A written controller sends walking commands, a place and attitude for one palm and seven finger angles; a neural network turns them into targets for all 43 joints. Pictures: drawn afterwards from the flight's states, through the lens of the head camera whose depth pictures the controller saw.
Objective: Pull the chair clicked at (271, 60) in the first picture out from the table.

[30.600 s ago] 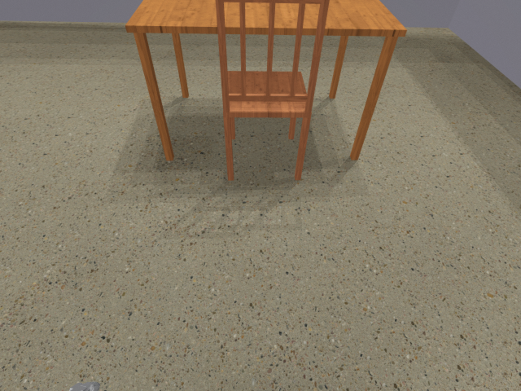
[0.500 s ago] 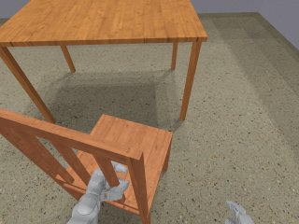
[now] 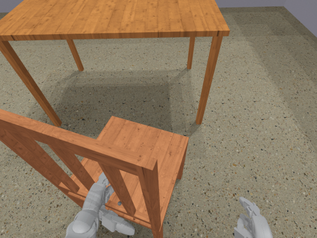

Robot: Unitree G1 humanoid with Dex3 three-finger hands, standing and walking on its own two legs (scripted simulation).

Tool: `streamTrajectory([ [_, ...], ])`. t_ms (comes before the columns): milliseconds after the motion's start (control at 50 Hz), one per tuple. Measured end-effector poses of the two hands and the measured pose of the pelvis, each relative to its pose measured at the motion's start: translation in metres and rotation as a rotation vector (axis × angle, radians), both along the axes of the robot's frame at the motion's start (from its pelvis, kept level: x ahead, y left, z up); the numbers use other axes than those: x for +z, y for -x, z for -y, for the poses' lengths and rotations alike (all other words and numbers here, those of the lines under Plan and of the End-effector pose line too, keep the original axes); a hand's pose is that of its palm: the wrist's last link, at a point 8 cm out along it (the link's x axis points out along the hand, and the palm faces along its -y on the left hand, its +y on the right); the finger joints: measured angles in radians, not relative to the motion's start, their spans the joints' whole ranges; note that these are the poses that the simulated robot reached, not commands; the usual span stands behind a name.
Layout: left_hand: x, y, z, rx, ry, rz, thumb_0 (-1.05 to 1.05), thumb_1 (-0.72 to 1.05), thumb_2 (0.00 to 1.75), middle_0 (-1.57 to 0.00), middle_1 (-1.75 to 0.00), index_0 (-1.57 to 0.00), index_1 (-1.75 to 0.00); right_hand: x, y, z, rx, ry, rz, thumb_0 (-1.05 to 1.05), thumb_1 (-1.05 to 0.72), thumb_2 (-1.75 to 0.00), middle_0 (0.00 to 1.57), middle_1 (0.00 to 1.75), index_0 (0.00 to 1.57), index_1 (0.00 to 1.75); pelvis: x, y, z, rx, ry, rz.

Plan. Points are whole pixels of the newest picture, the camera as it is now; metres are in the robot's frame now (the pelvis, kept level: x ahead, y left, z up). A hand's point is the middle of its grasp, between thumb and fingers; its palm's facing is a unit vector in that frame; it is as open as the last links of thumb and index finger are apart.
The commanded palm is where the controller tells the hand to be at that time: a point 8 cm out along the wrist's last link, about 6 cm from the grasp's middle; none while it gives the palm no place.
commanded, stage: open the thumb and straighten the fingers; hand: left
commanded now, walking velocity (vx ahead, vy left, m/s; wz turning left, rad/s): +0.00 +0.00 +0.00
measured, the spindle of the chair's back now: (85, 179) +0.28 +0.20 -0.02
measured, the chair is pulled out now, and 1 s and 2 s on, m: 0.57 0.57 0.57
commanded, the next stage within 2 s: draw the fingers out of the gap in 0.06 s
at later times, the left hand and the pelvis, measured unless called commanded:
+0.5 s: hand (114, 234) +0.16 +0.11 -0.04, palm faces -0.09 -0.99 -0.10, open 17.5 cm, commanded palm +0.15 +0.16 -0.01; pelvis +0.00 +0.01 -0.01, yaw +1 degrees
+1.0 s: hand out of the picture +0.10 +0.11 -0.03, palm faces -0.07 -0.99 -0.08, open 17.5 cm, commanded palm +0.07 +0.16 -0.01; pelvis +0.00 +0.01 -0.02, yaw +1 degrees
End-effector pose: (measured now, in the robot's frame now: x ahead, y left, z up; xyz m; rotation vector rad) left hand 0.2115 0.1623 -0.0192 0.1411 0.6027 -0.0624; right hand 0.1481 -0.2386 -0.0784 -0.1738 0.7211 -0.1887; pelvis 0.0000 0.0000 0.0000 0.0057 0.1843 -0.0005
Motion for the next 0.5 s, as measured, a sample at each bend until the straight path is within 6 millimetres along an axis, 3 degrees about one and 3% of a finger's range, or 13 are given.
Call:
streamTrajectory([
  [100, 0.002, 0.003, -0.004, -0.002, 0.002, 0.01, -0.01, -0.54, 0.21, -0.05, -0.14, -0.05, -0.14, 0.0, -0.001, 0.001, 0.002, 0.015, 0.005, 0.01, -0.9, -0.9, 0.21, 0.3, 0.2, 0.3, -0.002, -0.001, -0.001, 0.009, 0.006, -0.006],
  [220, -0.001, 0.007, -0.006, -0.004, 0.012, -0.003, -0.01, -0.54, 0.21, -0.01, -0.04, -0.01, -0.04, -0.001, 0.002, 0.004, -0.007, 0.027, -0.001, 0.01, -0.9, -0.9, 0.21, 0.3, 0.2, 0.3, -0.004, -0.002, -0.003, 0.006, 0.007, -0.014],
  [400, 0.001, 0.052, -0.002, 0.002, 0.011, -0.029, -0.01, -0.54, 0.21, 0.0, -0.01, 0.0, -0.01, 0.002, -0.002, -0.001, -0.018, 0.024, 0.045, 0.01, -0.9, -0.9, 0.21, 0.3, 0.2, 0.3, -0.008, -0.003, -0.006, 0.008, 0.01, -0.022],
  [500, -0.001, 0.067, -0.002, 0.01, 0.008, -0.028, -0.01, -0.54, 0.21, 0.0, 0.0, 0.0, 0.0, 0.001, -0.008, -0.007, 0.004, 0.026, 0.064, 0.01, -0.9, -0.9, 0.21, 0.3, 0.2, 0.3, -0.013, 0.001, -0.006, 0.016, 0.014, -0.026],
])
